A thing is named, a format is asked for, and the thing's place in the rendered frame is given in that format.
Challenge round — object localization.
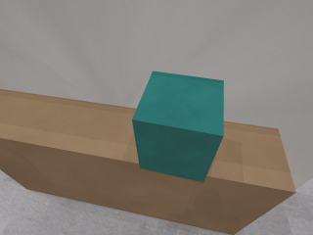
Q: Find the carton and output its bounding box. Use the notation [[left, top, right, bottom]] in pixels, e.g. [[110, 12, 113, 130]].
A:
[[132, 70, 224, 182]]

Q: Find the pedestal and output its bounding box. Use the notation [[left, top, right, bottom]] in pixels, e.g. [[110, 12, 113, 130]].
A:
[[0, 89, 296, 235]]

